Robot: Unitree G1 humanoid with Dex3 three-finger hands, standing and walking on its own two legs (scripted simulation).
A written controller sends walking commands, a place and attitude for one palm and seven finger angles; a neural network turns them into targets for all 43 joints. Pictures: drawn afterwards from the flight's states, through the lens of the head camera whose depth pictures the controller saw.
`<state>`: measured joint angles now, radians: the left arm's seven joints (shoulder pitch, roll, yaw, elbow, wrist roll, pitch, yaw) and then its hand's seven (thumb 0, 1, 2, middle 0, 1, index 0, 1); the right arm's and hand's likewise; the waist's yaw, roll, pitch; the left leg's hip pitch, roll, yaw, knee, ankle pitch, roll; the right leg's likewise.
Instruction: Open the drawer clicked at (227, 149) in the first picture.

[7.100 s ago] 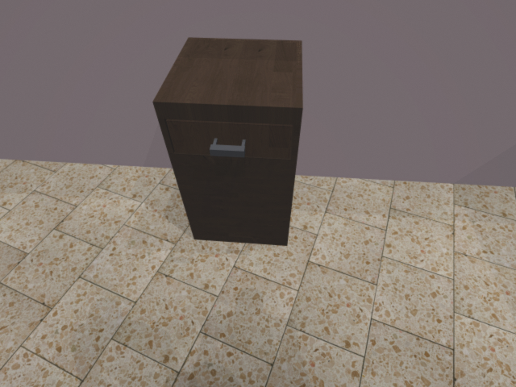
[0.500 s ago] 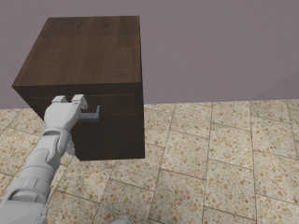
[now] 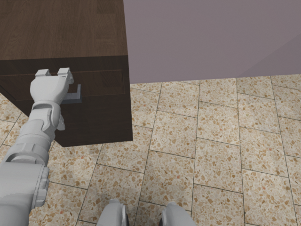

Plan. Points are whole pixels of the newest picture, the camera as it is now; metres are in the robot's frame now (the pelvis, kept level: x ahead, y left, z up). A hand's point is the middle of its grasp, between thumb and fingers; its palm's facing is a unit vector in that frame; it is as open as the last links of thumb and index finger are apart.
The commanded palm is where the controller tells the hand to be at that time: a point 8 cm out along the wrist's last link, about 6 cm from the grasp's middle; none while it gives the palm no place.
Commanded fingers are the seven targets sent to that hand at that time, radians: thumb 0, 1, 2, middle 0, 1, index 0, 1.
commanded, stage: move the hooked fingers above the handle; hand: left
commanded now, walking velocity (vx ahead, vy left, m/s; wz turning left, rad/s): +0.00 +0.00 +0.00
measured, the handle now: (65, 93) +0.54 +0.26 -0.08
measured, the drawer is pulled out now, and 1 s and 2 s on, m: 0.00 0.00 0.00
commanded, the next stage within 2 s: lower the fingers behind the handle in 0.74 s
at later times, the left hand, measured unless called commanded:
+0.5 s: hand (58, 97) +0.49 +0.25 -0.03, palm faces -0.11 -0.03 -0.99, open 13.9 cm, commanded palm +0.49 +0.24 +0.03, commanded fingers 0.00 -0.50 0.30 -0.30 -1.20 -0.30 -1.20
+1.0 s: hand (60, 99) +0.48 +0.25 -0.03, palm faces -0.10 -0.03 -0.99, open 13.9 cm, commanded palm +0.48 +0.23 +0.02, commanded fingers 0.00 -0.50 0.30 -0.30 -1.20 -0.30 -1.20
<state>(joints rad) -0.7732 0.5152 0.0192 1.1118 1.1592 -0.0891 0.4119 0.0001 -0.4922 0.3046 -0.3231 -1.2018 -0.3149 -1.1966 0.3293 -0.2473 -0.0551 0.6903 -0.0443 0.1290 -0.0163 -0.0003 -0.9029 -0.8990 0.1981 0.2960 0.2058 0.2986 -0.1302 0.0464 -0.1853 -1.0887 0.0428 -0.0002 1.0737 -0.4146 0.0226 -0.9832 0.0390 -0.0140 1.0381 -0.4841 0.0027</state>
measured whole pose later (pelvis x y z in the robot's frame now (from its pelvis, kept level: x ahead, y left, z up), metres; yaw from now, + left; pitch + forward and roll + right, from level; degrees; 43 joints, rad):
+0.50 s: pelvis +0.00 +0.01 -0.01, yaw -1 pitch +27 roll -4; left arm -0.81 0.56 0.02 1.11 1.14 -0.11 0.36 0.00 -0.49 0.30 -0.32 -1.20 -0.32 -1.20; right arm 0.35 -0.24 -0.04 0.70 -0.05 0.12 -0.02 0.00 -0.90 -0.90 0.20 0.30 0.21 0.30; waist -0.14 0.05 -0.18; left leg -1.14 0.05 0.00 1.11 -0.43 0.03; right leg -1.03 0.04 -0.01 1.05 -0.49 0.01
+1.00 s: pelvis +0.01 +0.01 +0.00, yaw -1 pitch +26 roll -4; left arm -0.77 0.51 0.02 1.10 1.14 -0.09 0.39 0.00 -0.49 0.30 -0.32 -1.20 -0.31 -1.20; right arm 0.32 -0.23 -0.04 0.68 -0.05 0.14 -0.01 0.00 -0.90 -0.90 0.20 0.30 0.21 0.30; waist -0.13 0.05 -0.19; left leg -1.11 0.05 0.00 1.09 -0.44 0.03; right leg -0.99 0.04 -0.01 1.03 -0.49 0.01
